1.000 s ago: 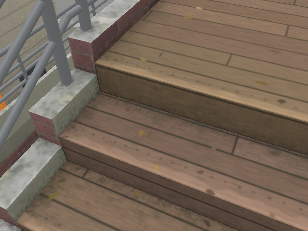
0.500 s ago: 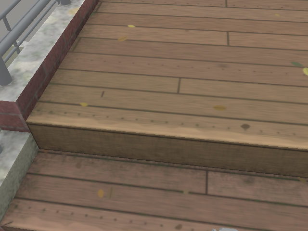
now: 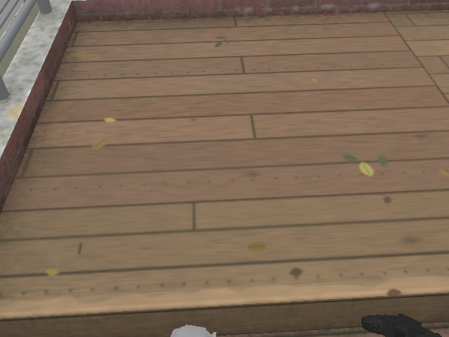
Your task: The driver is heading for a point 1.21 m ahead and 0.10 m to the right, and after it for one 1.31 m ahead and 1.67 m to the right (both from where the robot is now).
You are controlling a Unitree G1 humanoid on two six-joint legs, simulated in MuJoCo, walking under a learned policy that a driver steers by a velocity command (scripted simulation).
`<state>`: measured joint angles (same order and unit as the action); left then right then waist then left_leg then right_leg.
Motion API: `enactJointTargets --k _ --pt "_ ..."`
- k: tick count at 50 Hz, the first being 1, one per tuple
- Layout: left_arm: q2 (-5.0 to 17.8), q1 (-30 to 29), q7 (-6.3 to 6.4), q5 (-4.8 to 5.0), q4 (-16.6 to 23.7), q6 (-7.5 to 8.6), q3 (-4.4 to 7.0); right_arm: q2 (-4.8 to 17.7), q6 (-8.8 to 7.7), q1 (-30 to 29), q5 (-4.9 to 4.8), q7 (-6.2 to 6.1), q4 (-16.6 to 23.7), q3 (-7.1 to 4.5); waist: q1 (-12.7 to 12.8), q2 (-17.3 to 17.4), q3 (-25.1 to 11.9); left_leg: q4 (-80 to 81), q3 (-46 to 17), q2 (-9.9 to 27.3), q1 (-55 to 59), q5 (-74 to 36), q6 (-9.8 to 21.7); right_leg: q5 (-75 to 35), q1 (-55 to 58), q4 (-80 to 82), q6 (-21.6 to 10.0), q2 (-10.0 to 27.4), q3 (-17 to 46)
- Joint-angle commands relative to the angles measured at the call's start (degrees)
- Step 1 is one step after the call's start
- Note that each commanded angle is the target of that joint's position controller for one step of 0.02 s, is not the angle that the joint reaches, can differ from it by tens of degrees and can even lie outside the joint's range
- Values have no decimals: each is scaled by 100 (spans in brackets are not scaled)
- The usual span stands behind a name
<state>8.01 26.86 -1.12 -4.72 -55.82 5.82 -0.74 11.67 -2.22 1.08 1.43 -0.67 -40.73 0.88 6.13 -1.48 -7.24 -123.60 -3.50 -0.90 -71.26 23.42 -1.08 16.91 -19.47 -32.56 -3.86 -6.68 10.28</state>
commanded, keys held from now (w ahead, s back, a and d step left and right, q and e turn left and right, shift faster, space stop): e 0.36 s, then no key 0.58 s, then w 0.06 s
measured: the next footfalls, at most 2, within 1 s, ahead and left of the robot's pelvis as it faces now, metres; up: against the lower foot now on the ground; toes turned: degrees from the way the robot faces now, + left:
left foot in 0.26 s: +0.25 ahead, +0.21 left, +0.16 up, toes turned -8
right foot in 0.90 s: +0.09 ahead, -0.04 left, +0.00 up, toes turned -22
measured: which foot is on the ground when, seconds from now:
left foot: up 0.00-0.24, down 0.26-0.98, up 1.00-1.00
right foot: down 0.00-0.28, up 0.30-0.88, down 0.90-1.00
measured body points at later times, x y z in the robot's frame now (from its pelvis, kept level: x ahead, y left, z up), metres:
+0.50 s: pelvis +0.11 +0.14 +0.10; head +0.12 +0.13 +0.55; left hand +0.37 +0.34 +0.02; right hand +0.16 -0.13 -0.02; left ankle +0.21 +0.22 -0.57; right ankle +0.07 +0.00 -0.47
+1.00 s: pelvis +0.12 +0.07 +0.02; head +0.13 +0.05 +0.47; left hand +0.27 +0.31 -0.10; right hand +0.21 -0.16 -0.11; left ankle +0.21 +0.22 -0.57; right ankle +0.06 -0.02 -0.74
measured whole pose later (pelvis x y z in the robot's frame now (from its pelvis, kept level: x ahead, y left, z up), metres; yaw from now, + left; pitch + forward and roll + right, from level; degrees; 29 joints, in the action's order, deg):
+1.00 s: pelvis +0.12 +0.07 +0.02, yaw -20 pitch +2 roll +3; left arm 16.0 18.1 -4.7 0.0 -50.8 5.5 2.0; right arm 8.0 -2.9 3.5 -0.4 3.2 -48.7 4.8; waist -0.6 -1.7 0.1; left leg -84.4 5.5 9.6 -44.9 40.0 -3.9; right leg 14.6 -9.0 -20.4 0.0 3.7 -0.3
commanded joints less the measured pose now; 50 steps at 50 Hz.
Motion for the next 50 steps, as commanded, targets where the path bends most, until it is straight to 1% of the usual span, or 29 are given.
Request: enactJointTargets --k 1,5,8,9,11,12,13,14,15,16,17,18,19,20,21,22,25,29,38,40,41,42,44,45,46,47,48,49,50 --pt "715 589 19 21 135 52 70 186 8 -741 122 -87 776 22 -113 -305 542 -733 -242 155 -1930 164 91 -2311 1554 423 -1200 1796 2164" --pt "884 478 47 105 395 160 29 97 3 -1192 283 -58 1109 61 -112 -343 490 916 245 482 -1002 -494 -99 -1205 655 687 -990 1386 2116" --pt "1089 639 196 203 583 212 50 -114 140 -1414 307 -69 1245 91 -5 -790 393 1627 133 551 -1164 -419 -299 -1274 1146 634 -971 1692 2881" --pt "1358 205 97 407 714 166 171 -106 245 -1906 119 -37 1477 124 -254 -318 606 3583 463 552 51 1410 -232 -1372 270 1387 -885 1790 2623" --pt "1644 -552 -10 505 951 142 307 -77 362 -1487 57 86 1402 55 -644 -1017 495 4827 292 555 2132 848 -20 -1416 -650 2020 -583 2033 2594" --pt "1851 -928 -52 696 1151 130 385 189 208 -1015 104 221 1292 -92 -864 -1300 70 4928 966 111 3156 1225 130 -2199 -609 2220 -714 1892 2228" --pt "1816 -1280 -42 536 1340 167 421 508 26 -513 20 195 1061 -255 -1058 -948 -407 5660 691 -128 4053 463 301 -3624 -310 1537 -530 1633 1962" --pt "1334 -1338 -18 481 1621 219 421 779 -137 226 47 166 947 -351 -1249 419 -1467 6956 -1155 205 5991 -581 994 -3043 -950 -40 13 552 1371" --pt "633 -1131 -85 264 1928 95 290 1270 -60 1067 216 144 713 -445 -1294 2772 -2170 9063 -4856 1922 7658 -622 2387 912 -3042 -2168 648 -644 986" --pt "839 -1159 -138 425 1759 54 455 1419 -203 2001 294 253 554 -423 -1607 2484 -1405 9688 -5947 2189 6956 -76 2397 503 -3696 -4882 687 -666 1832" --pt "936 -1175 -121 513 1711 29 560 1370 -379 1596 244 324 418 -396 -1183 2130 -613 9826 -5259 2059 5933 1168 2091 -57 -4069 -5695 597 -416 1597" --pt "1015 -1188 8 521 1590 7 554 966 -448 706 147 295 352 -308 -802 1686 -17 9561 -4275 1996 4881 1704 1829 -464 -4072 -6099 540 27 937" --pt "932 -1050 98 363 1380 -18 458 518 -498 280 -34 215 146 -241 -528 896 188 9051 -3209 1818 4091 1492 1620 -604 -3743 -6242 443 435 336" --pt "852 -946 131 224 1243 -115 367 58 -488 -177 -65 101 81 -146 -261 310 152 8983 -2445 1558 3567 1309 1333 -682 -3249 -6079 475 665 50" --pt "706 -939 80 236 1151 -180 281 -168 -465 -451 4 21 34 -129 -149 182 76 9130 -1901 1283 3377 780 1062 -879 -2922 -5996 416 746 -26" --pt "618 -989 -9 261 1125 -226 210 -141 -471 -618 35 -98 -2 -149 -129 342 53 9197 -1487 1120 3359 30 1003 -1075 -2863 -6042 369 685 -70" --pt "989 -1415 -219 260 1169 -183 180 58 -577 -204 151 -221 -300 -199 -495 327 -75 9398 -1006 1203 4046 -533 1262 -1048 -3300 -6221 242 540 50" --pt "1439 -1753 -144 169 1101 -141 281 249 -530 396 240 -26 -586 -167 -774 140 136 9598 -733 1401 4735 57 1435 -1208 -3756 -5774 257 590 253" --pt "1373 -1495 14 -101 836 -253 346 145 -601 367 203 80 -545 56 -840 552 259 8810 -574 1637 4647 845 1278 -892 -2606 -4312 682 1109 -226" --pt "1206 -1443 34 -69 869 -314 296 138 -632 323 182 31 -574 121 -850 429 364 8346 -464 1587 4301 1065 989 -868 -1857 -2695 727 1308 -506" --pt "1270 -1379 29 23 859 -249 345 248 -596 403 119 -23 -534 107 -935 88 210 7929 88 1210 4370 753 806 -748 -1378 -2186 732 1063 -854" --pt "1175 -937 -98 100 598 -195 331 39 -605 -97 64 35 -538 206 -697 348 345 7158 231 1123 4042 757 475 -1785 -561 -886 767 1313 -707" --pt "938 -741 -213 390 450 -76 314 55 -408 -571 -202 162 -466 350 -230 -312 759 6443 410 1095 3666 -251 457 -3774 824 2454 877 907 -1462" --pt "1019 -768 -222 368 464 -64 349 355 -198 121 -246 244 -738 284 -488 -82 785 5959 327 1255 3770 -717 430 -3840 1247 2946 768 730 -1663" --pt "1220 -1053 -250 388 812 10 344 -47 -27 1132 -209 543 -936 399 -1074 -170 270 5062 323 1326 3838 -837 133 -5422 1506 1925 309 1212 -1066" --pt "1668 -932 -406 425 1015 163 353 -392 -56 1339 -172 678 -635 496 -1373 -464 -82 4429 645 1054 3245 -116 -254 -7964 1791 901 -291 1722 -563" --pt "1939 -1217 -583 502 1158 193 433 -423 -108 1433 -196 642 -670 523 -1426 -440 -263 4507 975 927 2864 842 -482 -7545 2124 618 -505 1886 -642" --pt "1808 -804 -618 534 1095 167 441 -65 -138 948 -221 529 -624 432 -973 -362 -82 4280 1145 849 2740 1015 -443 -5328 1899 1058 -350 1718 -605" --pt "1304 1141 -61 663 26 -183 512 93 190 606 -252 -9 -703 -73 -240 -417 -444 2144 1541 361 1632 2566 -63 -8350 3053 651 -547 2721 241"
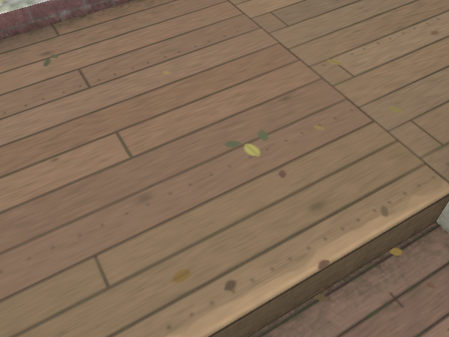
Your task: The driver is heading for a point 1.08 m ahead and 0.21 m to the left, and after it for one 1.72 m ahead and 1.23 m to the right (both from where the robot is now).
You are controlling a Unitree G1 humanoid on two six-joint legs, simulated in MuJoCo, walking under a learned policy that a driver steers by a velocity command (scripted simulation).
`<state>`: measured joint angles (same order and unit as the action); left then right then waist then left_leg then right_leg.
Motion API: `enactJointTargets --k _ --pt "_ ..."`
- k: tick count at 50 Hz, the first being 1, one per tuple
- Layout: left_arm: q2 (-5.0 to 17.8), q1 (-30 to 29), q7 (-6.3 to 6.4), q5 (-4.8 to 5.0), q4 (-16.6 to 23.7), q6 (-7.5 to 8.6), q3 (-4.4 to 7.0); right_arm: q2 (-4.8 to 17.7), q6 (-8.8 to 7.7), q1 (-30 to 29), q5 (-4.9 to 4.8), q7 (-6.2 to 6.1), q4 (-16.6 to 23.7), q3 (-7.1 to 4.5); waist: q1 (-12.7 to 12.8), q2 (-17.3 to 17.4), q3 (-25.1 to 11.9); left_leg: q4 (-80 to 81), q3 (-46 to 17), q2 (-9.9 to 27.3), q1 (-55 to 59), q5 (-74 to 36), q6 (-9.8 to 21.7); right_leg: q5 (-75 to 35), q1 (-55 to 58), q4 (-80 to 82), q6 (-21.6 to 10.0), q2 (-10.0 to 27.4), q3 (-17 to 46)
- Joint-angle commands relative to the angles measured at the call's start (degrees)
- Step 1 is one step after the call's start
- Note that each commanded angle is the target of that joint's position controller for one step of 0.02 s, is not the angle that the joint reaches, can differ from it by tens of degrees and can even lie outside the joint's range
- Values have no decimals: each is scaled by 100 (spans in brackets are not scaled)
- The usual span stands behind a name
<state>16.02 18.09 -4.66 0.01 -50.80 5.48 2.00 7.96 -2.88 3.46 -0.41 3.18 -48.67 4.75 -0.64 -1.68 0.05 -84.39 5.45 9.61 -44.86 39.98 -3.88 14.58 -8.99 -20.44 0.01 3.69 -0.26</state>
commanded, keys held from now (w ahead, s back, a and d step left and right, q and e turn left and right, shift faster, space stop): w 1.00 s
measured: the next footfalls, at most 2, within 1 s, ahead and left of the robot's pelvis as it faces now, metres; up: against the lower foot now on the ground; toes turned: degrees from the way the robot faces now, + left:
left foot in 0.38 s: +0.14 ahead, +0.17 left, +0.16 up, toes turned +7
right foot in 1.00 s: +0.55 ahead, +0.04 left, +0.32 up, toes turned +0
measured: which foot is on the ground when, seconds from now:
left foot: up 0.00-0.36, down 0.38-1.00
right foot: down 0.00-0.38, up 0.40-0.98, down 1.00-1.00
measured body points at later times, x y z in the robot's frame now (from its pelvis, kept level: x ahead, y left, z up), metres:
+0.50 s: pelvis +0.09 +0.10 +0.05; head +0.06 +0.11 +0.50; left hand +0.18 +0.33 -0.08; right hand +0.20 -0.13 -0.07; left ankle +0.10 +0.17 -0.59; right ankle +0.02 -0.07 -0.51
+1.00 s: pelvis +0.36 +0.12 +0.16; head +0.40 +0.15 +0.61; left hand +0.67 +0.28 +0.12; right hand +0.15 -0.02 +0.06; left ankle +0.11 +0.17 -0.57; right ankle +0.51 +0.04 -0.41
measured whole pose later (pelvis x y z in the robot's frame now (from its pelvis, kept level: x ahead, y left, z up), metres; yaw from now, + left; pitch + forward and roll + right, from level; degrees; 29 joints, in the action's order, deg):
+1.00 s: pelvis +0.36 +0.12 +0.16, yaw +3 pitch +10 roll -7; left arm 7.6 -12.4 -5.7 -1.4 -35.4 -2.1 -2.9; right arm 2.5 -6.2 42.6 5.1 8.1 -68.5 4.3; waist -3.0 3.6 -6.1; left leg -6.0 3.8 4.4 8.6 14.1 2.8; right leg 16.4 -65.0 -77.3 -11.7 -2.6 -12.7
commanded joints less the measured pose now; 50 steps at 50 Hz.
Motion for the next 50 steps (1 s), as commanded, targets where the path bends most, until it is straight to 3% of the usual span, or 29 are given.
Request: enactJointTargets --k 1,2,3,4,7,10,15,18,19,20,21,22,24,26,28,32,36,37,38,40,41,42,43,45,46,47,48,49,50 --pt "996 2387 547 132 -492 -330 293 278 372 -202 -28 -484 543 -376 520 -592 -914 -2551 406 -486 -2427 1063 360 -7797 2718 -640 -1334 2095 1655" --pt "1309 2085 697 17 -386 -427 441 34 451 -804 -46 -476 938 -299 605 -1088 -545 -3133 99 -221 -3188 556 388 -4458 2286 166 -1846 2564 2384" --pt "1044 1679 822 -164 -310 -463 371 -119 501 -2009 137 -529 1226 -260 718 -615 288 -3875 -255 -89 -4188 317 562 -2262 2103 689 -1891 2267 2144" --pt "789 1785 849 -235 -374 -461 335 -219 504 -2189 161 -496 1415 -226 727 -569 289 -3896 -171 -101 -4341 47 732 -708 2113 874 -1722 1937 2011" --pt "141 1589 881 -66 -503 -299 183 -271 423 -2015 239 -412 1791 -187 258 -363 339 -3255 -362 -212 -3852 -446 950 1629 1217 1710 -1403 1519 1833" --pt "271 1087 816 -130 -385 -99 202 -202 492 -1247 203 -461 1745 -253 -195 -70 15 -3094 -120 -322 -3003 -1049 925 847 631 2104 -1359 1482 1135" --pt "47 705 755 52 -197 -60 218 -315 496 -698 89 -522 1818 -232 -375 -365 -160 -964 85 -279 -431 -817 1132 -1882 -260 2164 -1216 1147 -260" --pt "336 975 636 54 -44 -88 275 56 476 550 -10 -659 1424 -467 -585 -752 -1082 1086 623 -1332 2034 99 1131 -6219 166 202 -1257 1043 -425" --pt "351 896 533 18 48 -40 291 346 377 1112 103 -667 1347 -593 -836 -946 -1334 1989 -136 -1402 2478 19 1218 -7505 235 -1220 -1101 1003 -438" --pt "95 553 377 8 406 -15 279 1089 286 1949 319 -644 1182 -833 -1216 350 -1260 4386 -3322 -41 2996 640 1514 -5003 -1432 -3569 -626 468 -198" --pt "-355 318 117 -228 872 -18 332 1961 320 2242 167 -662 912 -1059 -1028 2290 -1365 7451 -6828 628 3454 1431 1580 80 -3208 -5845 -397 -872 672" --pt "-723 317 68 -421 947 -49 323 1833 232 1442 58 -574 992 -1097 -386 1415 -785 7538 -7071 1017 2906 1927 1451 -178 -4053 -7753 -444 -829 1864" --pt "-835 -401 217 -421 1424 -83 128 1106 115 511 135 -409 717 -952 299 650 697 6879 -5000 711 1453 1987 1339 -802 -4869 -9025 -594 -381 919" --pt "-899 -138 400 -230 1427 -247 13 175 -8 723 208 -238 223 -713 670 655 865 6397 -2888 233 877 165 1128 -652 -4847 -9077 -542 -312 852" --pt "-1047 -240 433 -156 1516 -374 -94 -142 -128 1311 241 -243 -274 -656 673 457 964 6356 -2028 86 1158 -742 1029 -673 -5245 -9022 -557 -336 959" --pt "-816 -663 326 -171 1446 -378 -37 421 -220 2005 186 -374 -334 -778 340 263 703 6910 -1315 -5 2289 -2343 1200 -832 -5576 -8050 -449 -333 124" --pt "-1103 -1349 529 -156 1558 -478 -54 588 -268 3005 193 -442 -493 -821 -44 373 543 6958 -1400 192 3901 -2418 1308 206 -7257 -9263 -452 -390 -140" --pt "-831 -2286 303 117 1639 -380 -340 261 -192 4298 955 75 -1307 -466 -875 1152 -217 6657 -2133 490 4884 -2002 1430 -1118 -8718 -10461 -1241 -828 1160" --pt "-708 -2209 274 85 1560 -226 -275 197 -137 4320 1009 321 -1390 -405 -589 828 272 6628 -2078 698 5712 -2099 1298 -1043 -9880 -10599 -1557 -975 1376" --pt "-553 -2252 221 5 1431 -5 -314 263 -104 4154 1083 390 -1402 -310 -396 465 142 6760 -1454 443 5623 -2241 1193 -1192 -9812 -10028 -1805 -874 853" --pt "-1341 -2498 391 -132 1717 -220 -413 710 -204 3088 -1 -155 -888 -589 -2 432 952 7136 -887 86 4208 -3362 887 794 -8593 -9478 -873 -772 -334" --pt "-512 -3813 146 35 2106 -334 -402 -93 -175 4623 1004 202 -1675 -156 -653 483 -162 7492 -1251 316 4234 -2618 1242 -1027 -8294 -9130 -1623 -429 -420" --pt "-745 -4147 125 176 2328 -408 -436 -64 -101 5173 1196 302 -2079 -177 -682 732 319 7874 -1144 433 4566 -2890 1120 -1569 -8700 -8335 -1660 -233 -433" --pt "-1119 -4974 -6 18 2616 -596 -594 -361 -68 5042 1039 494 -2252 -26 -479 897 299 8547 -914 394 3410 -5065 1142 -1251 -6854 -7431 -1616 -133 -1047" --pt "-969 -4424 -131 -165 2433 -662 -551 15 -161 3941 764 543 -1836 -54 171 984 -57 8463 -482 307 2701 -7426 1334 -1101 -5088 -6758 -1539 -355 -1454" --pt "-721 -4218 -204 -105 2397 -720 -457 486 -356 3985 615 540 -1764 -83 437 1196 -408 7894 -240 382 2639 -10656 1348 -669 -4010 -6916 -1294 -736 -1583" --pt "-464 -3802 -202 -182 2182 -768 -394 1142 -517 3876 430 467 -1647 -229 582 1282 -500 7525 -241 545 3568 -11906 1152 37 -3764 -6082 -1034 -871 -1555" --pt "-198 -3526 -131 -202 1975 -735 -300 1691 -588 3868 311 435 -1603 -420 648 1424 -348 6992 -325 685 4426 -13134 939 1072 -3689 -5051 -929 -1139 -1673" --pt "-230 -2910 -71 -189 1767 -681 -296 2016 -561 3802 336 436 -1665 -595 882 1626 -493 6332 -379 916 4716 -14010 725 1080 -2899 -4254 -1048 -1164 -1471"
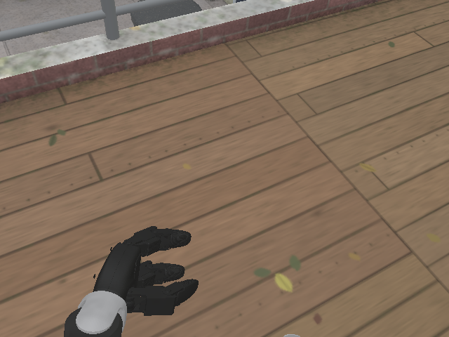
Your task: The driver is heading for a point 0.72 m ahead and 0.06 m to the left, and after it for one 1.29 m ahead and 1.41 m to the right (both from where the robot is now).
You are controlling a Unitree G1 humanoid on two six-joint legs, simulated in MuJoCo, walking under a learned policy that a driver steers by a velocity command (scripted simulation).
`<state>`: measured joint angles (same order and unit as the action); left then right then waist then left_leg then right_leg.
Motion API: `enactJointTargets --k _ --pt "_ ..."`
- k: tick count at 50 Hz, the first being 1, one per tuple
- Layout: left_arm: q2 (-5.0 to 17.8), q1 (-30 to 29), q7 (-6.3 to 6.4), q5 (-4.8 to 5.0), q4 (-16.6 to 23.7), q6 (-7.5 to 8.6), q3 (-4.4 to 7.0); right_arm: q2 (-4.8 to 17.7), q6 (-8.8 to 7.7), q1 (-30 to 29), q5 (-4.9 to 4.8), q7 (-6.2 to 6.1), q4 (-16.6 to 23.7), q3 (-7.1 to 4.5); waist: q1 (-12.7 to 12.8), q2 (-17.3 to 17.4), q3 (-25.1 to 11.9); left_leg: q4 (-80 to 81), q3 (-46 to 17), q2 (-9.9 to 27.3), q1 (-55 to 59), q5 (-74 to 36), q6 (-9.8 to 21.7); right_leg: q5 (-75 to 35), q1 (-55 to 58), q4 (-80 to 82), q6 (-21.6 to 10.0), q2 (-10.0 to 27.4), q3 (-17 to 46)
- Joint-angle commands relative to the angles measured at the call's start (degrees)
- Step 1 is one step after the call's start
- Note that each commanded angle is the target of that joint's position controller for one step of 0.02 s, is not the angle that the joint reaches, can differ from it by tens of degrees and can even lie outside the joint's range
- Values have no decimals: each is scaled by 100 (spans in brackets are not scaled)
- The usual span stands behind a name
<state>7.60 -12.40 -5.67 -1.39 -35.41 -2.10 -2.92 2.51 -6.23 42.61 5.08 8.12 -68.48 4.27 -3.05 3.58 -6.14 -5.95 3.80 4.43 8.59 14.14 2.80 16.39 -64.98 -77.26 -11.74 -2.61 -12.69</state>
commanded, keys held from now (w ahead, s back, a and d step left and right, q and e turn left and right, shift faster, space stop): w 0.70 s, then w+e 0.30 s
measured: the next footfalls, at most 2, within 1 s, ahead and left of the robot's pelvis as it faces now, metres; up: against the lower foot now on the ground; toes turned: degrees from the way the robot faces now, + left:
left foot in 0.48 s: +0.55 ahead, +0.14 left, +0.16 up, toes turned +0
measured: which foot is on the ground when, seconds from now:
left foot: down 0.00-0.02, up 0.04-0.46, down 0.48-1.00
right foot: down 0.00-0.52, up 0.54-1.00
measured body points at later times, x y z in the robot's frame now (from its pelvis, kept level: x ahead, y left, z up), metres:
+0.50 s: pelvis +0.37 +0.04 +0.13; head +0.38 +0.05 +0.58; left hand +0.35 +0.26 -0.03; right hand +0.65 -0.16 +0.09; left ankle +0.51 +0.14 -0.59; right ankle +0.15 -0.08 -0.58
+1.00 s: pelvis +0.63 +0.03 +0.15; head +0.66 +0.02 +0.60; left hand +0.88 +0.22 +0.06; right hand +0.61 -0.24 +0.01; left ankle +0.52 +0.14 -0.58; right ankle +0.78 -0.12 -0.55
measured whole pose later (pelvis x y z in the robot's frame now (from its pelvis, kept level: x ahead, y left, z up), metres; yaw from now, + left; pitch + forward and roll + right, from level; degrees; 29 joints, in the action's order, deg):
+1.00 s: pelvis +0.63 +0.03 +0.15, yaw -8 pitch +4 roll +2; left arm 12.4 2.2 -1.4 1.2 -42.2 2.9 3.0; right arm 13.8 -5.0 17.2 0.0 -0.8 -55.5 -3.0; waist -4.6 -2.3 -0.9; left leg -13.2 7.9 -2.2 1.5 18.5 1.1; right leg -0.4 -37.8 -36.1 -3.7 4.3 -0.6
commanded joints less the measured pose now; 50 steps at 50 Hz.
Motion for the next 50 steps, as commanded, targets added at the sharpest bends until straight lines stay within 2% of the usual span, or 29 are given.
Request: enactJointTargets --k 1,2,3,4,5,6,8,10,12,14,15,16,17,20,22,24,25,26,27,28,29,30,31,33,38,42,46,48,50 --pt "861 2189 108 0 -431 146 349 2696 -221 -658 -5 -60 531 -705 1754 801 -700 -3155 -395 1373 -1525 -11454 -270 -211 4884 1673 -58 -341 634" --pt "1051 3951 172 166 -1155 246 302 1434 -211 83 551 37 618 -409 1593 -872 -2807 -5417 -1245 588 -4165 -6633 -377 -1901 8718 2581 -1389 838 3860" --pt "1172 5180 137 -366 -1557 206 439 1329 -87 -507 -75 118 620 -560 1885 -1397 -2798 -8485 -1795 -1162 -4765 -697 -220 -1557 8193 4470 -1831 1773 6192" --pt "1352 4707 205 -452 -1795 489 557 1023 -122 -891 -335 118 743 -610 1497 -756 -1027 -10269 -2457 -1101 -5864 -1278 217 -1177 6534 4797 -1230 1768 5934" --pt "1307 3698 217 -212 -1774 666 558 879 -170 -1550 -292 -67 989 -623 1113 -412 -179 -11154 -2265 -1039 -6504 -1046 269 -1116 5473 4716 -1274 1736 5422" --pt "871 2886 202 -123 -1792 744 440 756 -144 -1861 -55 -211 1244 -544 672 1 -409 -11440 -2167 -1015 -6700 -699 448 -1269 5174 4746 -1333 1727 4846" --pt "-66 2013 95 -251 -2003 742 209 573 55 -2301 -28 -325 1648 -393 -149 586 -121 -11016 -1789 -491 -6832 -1101 797 -1484 4132 5084 -698 1524 3435" --pt "-305 1466 183 -80 -1858 949 174 367 249 -2180 -69 -383 1752 -349 -629 -100 256 -10123 -1507 -161 -6702 -461 841 -1647 3614 5622 -212 1073 2152" --pt "125 1499 294 -249 -1803 1100 259 760 59 -2815 -128 -404 2039 -423 -481 -186 322 -8600 -936 -33 -6001 -872 700 -1681 3023 5977 -25 504 1346" --pt "553 2197 390 -339 -1798 1144 338 1065 -77 -3767 -169 -359 2427 -469 -18 -360 6 -7098 -570 89 -5522 -1559 265 -2544 3480 6098 82 349 1127" --pt "711 2387 363 -287 -1750 1132 388 1063 -83 -4009 -169 -316 2518 -446 128 -478 -33 -5994 -495 78 -4986 -1959 85 -2721 3661 6209 174 301 961" --pt "768 2681 303 -132 -1825 1110 418 953 -40 -4388 -179 -301 2660 -412 243 -604 164 -4961 -410 35 -4452 -2035 -34 -2783 3686 6410 192 373 944" --pt "861 2991 234 -60 -1907 1108 451 907 62 -4671 -189 -298 2741 -405 328 -785 378 -4357 -344 -52 -4207 -2086 -143 -2810 3970 6592 101 571 1137" --pt "1115 3568 70 8 -2149 1125 589 1124 308 -5071 -179 -376 2881 -497 375 -758 909 -2842 -453 -119 -4829 -2122 -118 -3292 6011 6535 -8 1309 1631" --pt "1081 3877 79 -71 -2330 1042 627 1382 304 -5210 -225 -469 2954 -634 405 -884 737 -2367 -304 -268 -4639 -1831 82 -4437 6989 6197 29 1590 1712" --pt "1077 3596 151 -173 -2184 962 682 1776 163 -4454 -333 -631 2731 -850 55 -755 86 -2448 -164 -471 -3114 -1933 462 -5620 7089 5239 461 1322 1396" --pt "711 3987 259 -208 -2107 991 604 2000 86 -3679 -320 -659 2544 -902 98 -364 -993 -3257 -457 -57 -944 -2990 1085 -4755 6193 4199 770 1001 1309" --pt "185 4871 293 -264 -2068 1036 373 1898 40 -2511 -365 -618 2249 -831 -40 821 -2343 -2784 -2388 1094 2044 -2321 2211 -2140 3949 2558 1188 202 1293" --pt "505 4175 122 -191 -2056 944 436 1770 111 -1187 -324 -693 1717 -847 -666 1066 -2103 -1477 -4022 1553 2374 -792 2186 1314 2753 1185 1236 -489 1414" --pt "1040 2979 437 510 -1585 935 659 2190 173 -2080 -756 -808 1894 -977 -594 926 -982 -1425 -4059 1589 1254 -906 1642 1203 2045 -327 1263 -46 1816" --pt "1068 2438 550 529 -1341 986 640 1983 146 -2842 -677 -887 2148 -895 -385 354 -524 -1318 -3271 1438 123 -1331 1335 614 2006 -455 1104 262 1928" --pt "952 2342 604 415 -1235 999 627 1766 59 -3200 -510 -906 2161 -828 -91 76 -205 -1134 -2666 1300 -811 -1826 1246 121 2195 -280 1039 471 1797" --pt "916 2466 625 309 -1163 963 671 1468 -7 -3329 -444 -884 2114 -751 171 72 -194 -980 -2194 1076 -1259 -2010 1140 -158 2499 -56 1000 697 1760" --pt "651 2731 600 279 -1150 862 662 1154 -25 -3278 -430 -816 1948 -659 369 128 -140 -712 -1766 836 -1646 -1439 1154 -231 2614 115 926 858 1696" --pt "653 2240 666 175 -787 655 648 1821 -19 -3078 -469 -885 1798 -813 447 -240 392 -251 -1315 945 -2303 -1468 1168 -1163 2028 1403 1161 1217 1653" --pt "770 1547 639 246 -578 646 665 1893 -79 -2799 -529 -921 1667 -838 123 -202 494 -142 -503 670 -2042 -1914 777 -2310 2477 3087 1055 1017 1454" --pt "736 916 496 291 -303 594 644 1994 3 -2357 -535 -920 1446 -881 -221 -202 756 -248 -272 957 -925 -1915 715 -2235 2194 3948 913 830 1361" --pt "799 692 415 269 -126 592 651 2036 83 -2352 -500 -926 1432 -911 -241 -167 859 -503 -132 1076 -496 -2319 584 -1816 2139 4162 806 761 1275" --pt "890 837 346 230 -69 573 692 2154 167 -2475 -513 -917 1509 -968 -94 84 690 -1060 81 1092 -348 -3707 501 -1085 2641 4235 645 511 984"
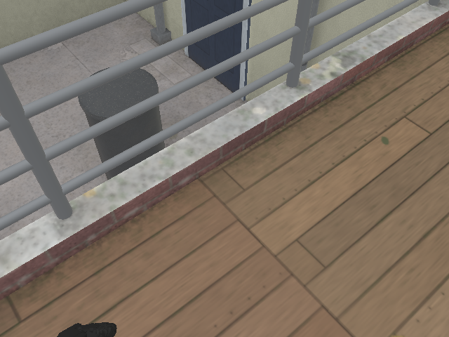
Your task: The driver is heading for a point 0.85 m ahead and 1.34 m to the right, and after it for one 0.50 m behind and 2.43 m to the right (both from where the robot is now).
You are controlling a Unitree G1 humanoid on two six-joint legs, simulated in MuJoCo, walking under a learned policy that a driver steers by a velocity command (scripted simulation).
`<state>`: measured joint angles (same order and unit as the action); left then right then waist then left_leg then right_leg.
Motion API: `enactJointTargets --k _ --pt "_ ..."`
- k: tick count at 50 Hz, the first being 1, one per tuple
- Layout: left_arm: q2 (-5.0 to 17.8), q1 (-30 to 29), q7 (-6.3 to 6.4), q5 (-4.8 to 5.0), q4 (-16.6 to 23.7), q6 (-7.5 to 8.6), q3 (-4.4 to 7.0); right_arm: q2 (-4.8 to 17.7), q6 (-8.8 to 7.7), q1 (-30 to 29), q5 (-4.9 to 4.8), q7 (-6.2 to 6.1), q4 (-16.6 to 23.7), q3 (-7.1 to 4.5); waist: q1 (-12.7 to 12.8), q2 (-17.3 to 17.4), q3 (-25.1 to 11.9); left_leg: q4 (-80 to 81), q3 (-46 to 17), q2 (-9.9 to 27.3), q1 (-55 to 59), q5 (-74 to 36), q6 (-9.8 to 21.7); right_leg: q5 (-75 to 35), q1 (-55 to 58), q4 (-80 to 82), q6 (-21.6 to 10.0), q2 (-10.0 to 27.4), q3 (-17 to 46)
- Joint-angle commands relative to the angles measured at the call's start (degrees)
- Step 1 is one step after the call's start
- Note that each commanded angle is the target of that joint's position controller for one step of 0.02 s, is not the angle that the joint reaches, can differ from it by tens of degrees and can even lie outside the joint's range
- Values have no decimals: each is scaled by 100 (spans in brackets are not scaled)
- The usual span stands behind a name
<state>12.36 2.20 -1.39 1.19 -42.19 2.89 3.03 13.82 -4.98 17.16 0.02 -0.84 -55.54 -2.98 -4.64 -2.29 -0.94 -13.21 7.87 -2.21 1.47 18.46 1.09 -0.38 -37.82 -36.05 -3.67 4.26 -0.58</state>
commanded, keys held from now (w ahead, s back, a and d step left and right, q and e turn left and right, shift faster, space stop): w+e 1.00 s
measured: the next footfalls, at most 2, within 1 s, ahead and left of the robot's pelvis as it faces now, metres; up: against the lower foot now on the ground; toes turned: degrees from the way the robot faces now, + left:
right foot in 0.08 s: +0.20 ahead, -0.12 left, +0.00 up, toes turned -5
left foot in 0.52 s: +0.49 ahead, +0.03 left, +0.00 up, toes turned -22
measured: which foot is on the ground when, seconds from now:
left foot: down 0.00-0.06, up 0.08-0.50, down 0.52-1.00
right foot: up 0.00-0.06, down 0.08-0.54, up 0.56-1.00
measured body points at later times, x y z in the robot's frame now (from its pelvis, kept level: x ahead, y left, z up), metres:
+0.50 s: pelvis +0.29 -0.04 -0.01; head +0.32 -0.05 +0.44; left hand +0.42 +0.22 -0.12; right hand +0.47 -0.32 -0.08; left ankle +0.46 +0.05 -0.73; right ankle +0.16 -0.11 -0.73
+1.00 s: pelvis +0.52 -0.17 -0.01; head +0.54 -0.19 +0.44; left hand +0.85 -0.13 -0.07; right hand +0.35 -0.41 -0.14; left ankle +0.46 +0.05 -0.73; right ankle +0.56 -0.33 -0.73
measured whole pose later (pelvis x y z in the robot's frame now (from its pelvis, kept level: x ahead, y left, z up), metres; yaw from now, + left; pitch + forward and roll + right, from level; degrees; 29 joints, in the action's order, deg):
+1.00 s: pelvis +0.52 -0.17 -0.01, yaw -35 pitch +3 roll +2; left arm 14.6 1.8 -3.3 0.7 -32.9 1.2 3.6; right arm 17.1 -3.2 20.4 -0.9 -2.2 -50.6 -5.0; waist -4.9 -1.3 0.4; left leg -20.3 12.5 4.7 3.0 24.2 -4.5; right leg 7.2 -33.0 -35.3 -4.9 2.4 -1.6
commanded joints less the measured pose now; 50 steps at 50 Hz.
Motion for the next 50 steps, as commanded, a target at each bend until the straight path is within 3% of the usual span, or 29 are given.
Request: enactJointTargets --k 1,2,3,4,5,6,7,8,9,10,12,14,17,22,24,25,26,27,28,29,30,31,33,35,38,43,47,49,50 --pt "548 -307 -78 -18 570 46 177 1122 87 -21 -74 -26 244 -281 222 889 -17 -736 -157 1699 411 -5108 621 962 359 93 -249 -344 -392" --pt "623 149 -67 -10 489 32 238 1113 125 -121 -158 -69 283 -294 508 923 -233 -1442 -25 1623 354 -5849 530 1011 1019 397 -387 -578 -579" --pt "944 1121 -20 -12 227 38 410 1069 159 -225 -136 -127 362 -276 973 678 -712 -2726 108 1395 -220 -5530 336 747 2410 769 -595 -655 -372" --pt "1534 2235 73 -31 17 23 585 796 109 -252 87 -146 550 -147 1328 -170 -1419 -4604 172 1011 -1946 -3346 145 163 4466 548 -986 413 1171" --pt "1824 2100 57 -4 74 115 560 179 -133 89 205 -5 838 73 773 -1355 -1886 -6303 -618 -202 -4597 1422 -102 744 6302 1353 -2111 1537 4285" --pt "1401 2380 113 -66 86 104 475 634 -394 -422 -1 133 859 -29 1160 -908 -2021 -6892 -1428 113 -5335 1126 -4 1205 6373 1814 -2027 1454 4415" --pt "1148 1997 144 -120 150 133 433 793 -522 -802 -154 174 1007 -58 1144 -682 -1356 -6727 -1318 370 -5534 535 52 605 5768 1778 -1756 1248 3490" --pt "949 1512 131 -74 264 117 359 756 -532 -905 -100 132 1002 -53 849 150 -973 -6200 -1271 673 -5126 79 22 46 4770 1827 -1514 1027 2778" --pt "823 1198 111 -58 340 106 302 783 -474 -974 -4 77 1041 -101 641 349 -652 -5746 -1192 797 -4650 -99 -84 -471 3856 1961 -1410 866 2382" --pt "682 1071 94 -70 393 99 240 770 -376 -943 -3 45 1137 -136 465 245 -522 -5475 -1211 871 -4261 -129 -168 -604 3309 2080 -1356 685 2150" --pt "748 1039 106 -40 425 85 257 594 -234 -928 27 33 1324 -143 301 129 -390 -4898 -1100 820 -4007 -195 -308 -649 2674 2186 -1372 516 1928" --pt "1043 1156 181 -26 429 103 351 456 -171 -1290 116 0 1527 -98 340 11 -227 -4100 -999 706 -3919 -874 -395 -700 2209 2278 -1295 310 1611" --pt "1163 1200 222 -53 431 89 405 358 -170 -1786 234 41 1698 -16 515 -228 -131 -2650 -954 411 -3208 -2045 -401 -577 1731 2083 -1051 -69 1283" --pt "970 1694 198 47 379 17 378 601 -160 -2248 -12 107 1968 -68 816 -184 -263 -1758 -1179 240 -3078 -1832 -364 378 2618 1492 -929 226 2107" --pt "969 1890 215 70 350 -29 381 642 -275 -2064 -146 111 1969 -130 676 -340 -210 -1363 -1160 177 -2678 -1394 -186 639 2866 1158 -829 265 2460" --pt "831 1833 204 57 376 -33 346 735 -333 -1569 -116 118 1777 -199 435 -352 -355 -1093 -1127 175 -2059 -1407 -26 573 2851 749 -725 59 2430" --pt "620 1667 161 -20 492 35 263 998 -356 -794 15 88 1640 -288 64 -193 -862 -1356 -1568 762 -792 -1432 293 607 2333 -354 -514 -209 2068" --pt "367 2004 174 15 623 84 185 1523 -344 174 194 39 1526 -440 -70 856 -1795 -1352 -3379 1996 1381 -849 1183 1481 534 -2298 -72 -877 1220" --pt "598 2194 198 82 719 107 154 1501 -292 551 59 75 1356 -478 -97 2211 -2176 -788 -5390 2811 1963 325 1690 3347 -672 -3612 87 -873 1029" --pt "1048 1930 190 92 702 82 270 984 -260 282 -2 66 1474 -346 -163 1490 -1495 -643 -4983 2645 1456 916 1526 2992 -1142 -4266 140 -584 1200" --pt "1149 1426 202 48 798 29 309 776 -170 -134 36 21 1584 -281 -125 1136 -828 -546 -4019 2364 646 573 1286 2460 -1147 -4306 184 -354 946" --pt "1073 1100 201 -18 921 7 314 657 -101 -446 102 -1 1588 -244 15 836 -416 -388 -3413 2089 -134 37 1142 2060 -967 -4066 163 -191 836" --pt "802 928 128 -29 1105 -66 301 458 -129 -507 170 -94 1490 -170 230 835 -58 -82 -2615 1805 -889 -645 970 1723 -603 -3754 99 -2 887" --pt "554 920 99 43 1128 -142 226 525 -158 -483 64 -111 1343 -208 343 829 113 213 -2080 1771 -1095 -992 931 1658 -626 -3366 155 125 794" --pt "511 694 103 -5 1156 -156 170 811 -136 -402 56 -114 1185 -310 360 617 161 505 -1511 1806 -1009 -1377 966 1174 -710 -2532 306 227 657" --pt "454 -74 -60 -20 1270 -110 108 1095 -55 -238 -45 -136 1036 -372 153 646 187 507 -519 1620 -682 -1579 657 113 -173 -961 297 141 243" --pt "587 -386 -177 -10 1372 -102 169 1251 65 -1 -120 -134 850 -408 144 706 271 67 -194 1808 -40 -2322 495 669 134 -218 50 -53 -112" --pt "770 23 -224 -72 1287 -98 277 1437 151 35 -98 -183 806 -426 517 827 -102 -1073 125 1792 -10 -4723 412 1041 1192 185 -252 -561 -563" --pt "942 867 -198 -89 965 -107 415 1435 178 100 -122 -201 815 -423 881 648 -536 -2246 342 1594 -337 -5340 289 770 2390 484 -459 -910 -734"
Over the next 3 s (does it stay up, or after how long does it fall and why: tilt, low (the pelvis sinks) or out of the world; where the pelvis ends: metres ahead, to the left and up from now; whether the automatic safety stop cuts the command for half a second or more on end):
stays up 0.85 -1.11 -0.02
